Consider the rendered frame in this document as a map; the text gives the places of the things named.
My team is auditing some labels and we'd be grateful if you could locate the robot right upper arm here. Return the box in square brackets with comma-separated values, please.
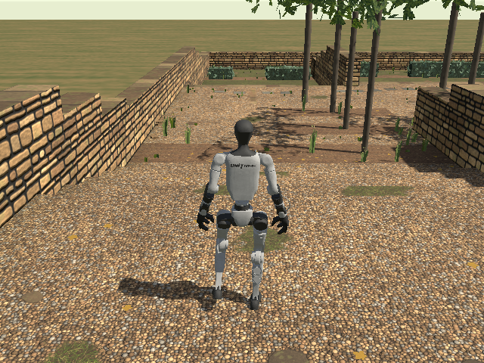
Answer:
[259, 153, 279, 195]

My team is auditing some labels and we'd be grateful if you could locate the right robot hand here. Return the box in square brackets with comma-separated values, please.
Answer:
[271, 215, 289, 234]

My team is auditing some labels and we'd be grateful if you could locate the robot shin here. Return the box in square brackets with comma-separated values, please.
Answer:
[252, 252, 264, 300]
[215, 238, 226, 290]

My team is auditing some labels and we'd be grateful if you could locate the left robot forearm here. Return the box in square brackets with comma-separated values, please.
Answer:
[199, 182, 214, 216]

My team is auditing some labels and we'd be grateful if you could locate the robot left upper arm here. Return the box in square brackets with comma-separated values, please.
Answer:
[207, 152, 228, 194]

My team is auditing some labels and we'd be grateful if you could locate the right robot forearm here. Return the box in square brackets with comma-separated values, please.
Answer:
[271, 184, 287, 218]

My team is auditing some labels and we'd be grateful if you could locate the robot right shin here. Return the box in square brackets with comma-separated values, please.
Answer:
[252, 252, 264, 300]

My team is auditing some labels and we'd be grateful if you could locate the robot left shin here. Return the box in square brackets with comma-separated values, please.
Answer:
[215, 238, 226, 290]

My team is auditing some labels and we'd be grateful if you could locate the left robot hand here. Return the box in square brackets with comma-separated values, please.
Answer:
[197, 213, 214, 231]

